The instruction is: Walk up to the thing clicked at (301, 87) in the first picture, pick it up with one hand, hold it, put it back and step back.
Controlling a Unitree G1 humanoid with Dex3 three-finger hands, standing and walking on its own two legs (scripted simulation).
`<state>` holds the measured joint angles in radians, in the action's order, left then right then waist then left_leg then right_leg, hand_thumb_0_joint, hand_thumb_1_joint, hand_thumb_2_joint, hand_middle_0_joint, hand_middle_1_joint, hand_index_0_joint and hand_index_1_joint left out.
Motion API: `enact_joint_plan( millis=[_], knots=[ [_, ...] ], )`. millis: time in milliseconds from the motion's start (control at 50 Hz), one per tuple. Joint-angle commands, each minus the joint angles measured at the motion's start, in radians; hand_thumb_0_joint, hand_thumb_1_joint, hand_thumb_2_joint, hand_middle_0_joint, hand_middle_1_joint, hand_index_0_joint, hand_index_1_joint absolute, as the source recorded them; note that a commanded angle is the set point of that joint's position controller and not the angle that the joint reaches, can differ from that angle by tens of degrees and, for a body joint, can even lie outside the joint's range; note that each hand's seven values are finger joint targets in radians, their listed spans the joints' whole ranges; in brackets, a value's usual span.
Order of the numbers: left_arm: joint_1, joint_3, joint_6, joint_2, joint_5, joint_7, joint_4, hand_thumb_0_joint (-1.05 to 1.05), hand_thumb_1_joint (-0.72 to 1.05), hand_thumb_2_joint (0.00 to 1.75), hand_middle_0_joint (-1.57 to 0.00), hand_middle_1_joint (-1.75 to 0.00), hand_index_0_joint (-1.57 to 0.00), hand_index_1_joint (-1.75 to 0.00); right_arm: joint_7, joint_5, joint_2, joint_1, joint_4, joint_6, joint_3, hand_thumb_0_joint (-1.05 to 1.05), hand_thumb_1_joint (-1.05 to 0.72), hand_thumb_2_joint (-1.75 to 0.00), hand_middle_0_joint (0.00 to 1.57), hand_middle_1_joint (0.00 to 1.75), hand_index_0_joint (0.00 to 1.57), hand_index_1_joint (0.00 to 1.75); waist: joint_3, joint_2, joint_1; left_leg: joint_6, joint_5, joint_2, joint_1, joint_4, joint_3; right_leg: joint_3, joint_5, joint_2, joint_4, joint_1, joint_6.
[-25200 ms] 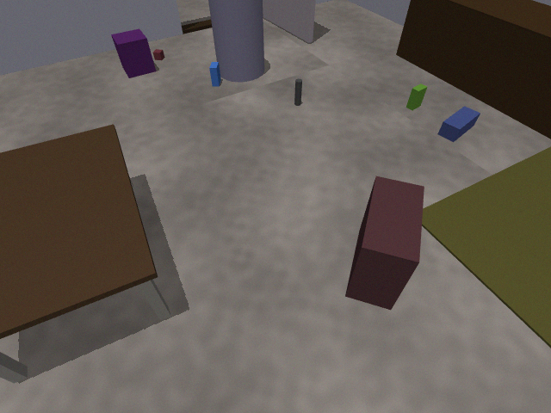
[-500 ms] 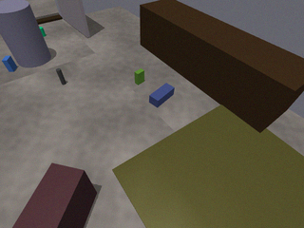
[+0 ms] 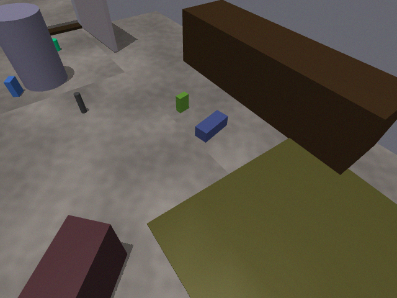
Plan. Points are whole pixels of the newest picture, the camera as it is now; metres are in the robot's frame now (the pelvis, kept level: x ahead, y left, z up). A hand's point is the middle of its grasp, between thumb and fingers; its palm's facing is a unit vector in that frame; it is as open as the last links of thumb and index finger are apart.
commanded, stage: stand
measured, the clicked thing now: (80, 102) +1.52 +0.92 -0.70
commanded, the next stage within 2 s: walk up in 0.46 s
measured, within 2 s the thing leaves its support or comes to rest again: neither
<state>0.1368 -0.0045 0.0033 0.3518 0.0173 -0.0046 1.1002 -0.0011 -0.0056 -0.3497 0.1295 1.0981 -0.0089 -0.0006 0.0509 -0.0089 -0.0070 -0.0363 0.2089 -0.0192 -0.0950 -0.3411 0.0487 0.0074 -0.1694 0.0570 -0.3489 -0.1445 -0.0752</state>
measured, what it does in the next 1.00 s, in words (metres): walks ahead: right foot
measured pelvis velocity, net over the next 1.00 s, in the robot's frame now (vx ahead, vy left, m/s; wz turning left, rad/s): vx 0.13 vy -0.09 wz -0.04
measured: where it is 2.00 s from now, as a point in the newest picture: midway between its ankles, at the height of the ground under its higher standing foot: (217, 265)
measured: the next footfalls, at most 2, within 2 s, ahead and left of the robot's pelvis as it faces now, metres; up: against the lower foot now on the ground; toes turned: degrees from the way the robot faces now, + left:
right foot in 0.74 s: +0.19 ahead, -0.19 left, +0.01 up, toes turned -4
left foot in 1.24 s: +0.38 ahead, +0.05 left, +0.01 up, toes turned +3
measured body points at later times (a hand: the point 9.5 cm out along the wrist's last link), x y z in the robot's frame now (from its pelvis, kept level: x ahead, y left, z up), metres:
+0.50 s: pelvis +0.00 +0.00 +0.00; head +0.01 +0.01 +0.45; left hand +0.06 +0.30 -0.14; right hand +0.07 -0.30 -0.12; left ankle -0.01 +0.09 -0.75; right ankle +0.01 -0.17 -0.74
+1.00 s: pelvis +0.13 -0.09 +0.00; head +0.14 -0.11 +0.45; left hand +0.18 +0.23 -0.10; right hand +0.17 -0.41 -0.13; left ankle +0.15 +0.06 -0.67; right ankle +0.15 -0.19 -0.74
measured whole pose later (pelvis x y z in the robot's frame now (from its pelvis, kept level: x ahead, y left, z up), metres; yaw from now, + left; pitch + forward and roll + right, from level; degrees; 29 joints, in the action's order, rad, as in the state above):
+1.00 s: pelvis +0.13 -0.09 +0.00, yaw -2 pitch -4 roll +0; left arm 0.30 0.07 -0.05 0.35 0.02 -0.05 0.93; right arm -0.04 -0.01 -0.42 0.31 0.93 -0.03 -0.06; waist 0.07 -0.06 -0.02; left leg -0.02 0.30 0.00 -0.42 -1.03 0.08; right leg 0.05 -0.22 -0.02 -0.44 -0.16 0.04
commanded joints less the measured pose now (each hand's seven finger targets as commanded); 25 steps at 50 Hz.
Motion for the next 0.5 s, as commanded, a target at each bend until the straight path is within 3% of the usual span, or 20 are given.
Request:
enact_joint_plan(
  millis=[0,140,220,300,380,420,440,460,480],
  knots=[
    [-0.017,0.039,-0.021,0.207,-0.004,0.016,-0.051,0.00,0.90,0.90,-0.20,-0.30,-0.20,-0.30,0.009,-0.001,-0.221,-0.028,-0.061,-0.020,-0.044,0.00,-0.90,-0.90,0.20,0.30,0.20,0.30,-0.047,-0.007,0.004,0.010,-0.132,0.126,-0.070,0.075,0.084,-0.049,0.072,0.070,0.035,0.058,0.082],
    [-0.010,0.041,-0.022,0.205,-0.002,0.014,-0.052,0.00,0.90,0.90,-0.20,-0.30,-0.20,-0.30,0.008,0.000,-0.223,-0.030,-0.065,-0.024,-0.044,0.00,-0.90,-0.90,0.20,0.30,0.20,0.30,-0.041,-0.014,-0.001,0.009,-0.123,0.133,-0.066,0.082,0.099,-0.049,0.066,0.068,0.033,0.050,0.083],
    [-0.008,0.041,-0.021,0.206,-0.004,0.014,-0.057,0.00,0.90,0.90,-0.20,-0.30,-0.20,-0.30,0.011,0.002,-0.220,-0.014,-0.064,-0.024,-0.043,0.00,-0.90,-0.90,0.20,0.30,0.20,0.30,-0.071,-0.017,0.003,0.015,-0.223,0.131,-0.028,0.059,0.086,-0.048,0.103,0.069,0.024,0.051,0.086],
    [-0.002,0.038,-0.021,0.200,-0.005,0.015,-0.059,0.00,0.90,0.90,-0.20,-0.30,-0.20,-0.30,0.012,0.001,-0.223,-0.016,-0.065,-0.025,-0.044,0.00,-0.90,-0.90,0.20,0.30,0.20,0.30,-0.072,-0.018,0.002,0.016,-0.254,0.133,-0.023,0.051,0.083,-0.042,0.117,0.065,0.020,0.052,0.084],
    [0.002,0.039,-0.018,0.202,-0.003,0.014,-0.053,0.00,0.90,0.90,-0.20,-0.30,-0.20,-0.30,0.012,0.002,-0.226,-0.022,-0.064,-0.021,-0.044,0.00,-0.90,-0.90,0.20,0.30,0.20,0.30,-0.049,-0.019,0.000,0.012,-0.120,0.131,-0.055,0.078,0.093,-0.046,0.061,0.064,0.029,0.046,0.082],
    [0.000,0.039,-0.019,0.205,-0.004,0.014,-0.052,0.00,0.90,0.90,-0.20,-0.30,-0.20,-0.30,0.011,0.001,-0.225,-0.024,-0.062,-0.022,-0.044,0.00,-0.90,-0.90,0.20,0.30,0.20,0.30,-0.053,-0.009,-0.002,0.009,-0.119,0.132,-0.058,0.080,0.097,-0.050,0.062,0.067,0.028,0.051,0.084],
    [0.008,0.083,-0.027,0.269,0.008,-0.012,-0.108,0.00,0.90,0.90,-0.20,-0.30,-0.20,-0.30,-0.009,-0.011,-0.297,0.048,-0.102,-0.035,-0.100,0.00,-0.90,-0.90,0.20,0.30,0.20,0.30,-0.117,-0.036,0.031,-0.041,0.326,0.124,0.026,0.091,0.137,0.042,-0.273,-0.024,-0.119,-0.012,0.116],
    [-0.036,0.088,-0.022,0.250,0.017,-0.020,-0.112,0.00,0.90,0.90,-0.20,-0.30,-0.20,-0.30,-0.015,-0.021,-0.326,0.101,-0.082,-0.037,-0.118,0.00,-0.90,-0.90,0.20,0.30,0.20,0.30,-0.040,-0.104,0.060,-0.097,0.531,0.206,0.089,0.169,0.264,0.082,-0.346,-0.054,-0.255,-0.220,0.106],
    [-0.078,0.094,-0.018,0.252,0.027,-0.024,-0.136,0.00,0.90,0.90,-0.20,-0.30,-0.20,-0.30,-0.013,-0.026,-0.345,0.149,-0.075,-0.041,-0.135,0.00,-0.90,-0.90,0.20,0.30,0.20,0.30,0.022,-0.120,0.090,-0.139,0.578,0.286,0.146,0.215,0.375,0.026,-0.349,-0.038,-0.386,-0.419,0.101]
  ],
)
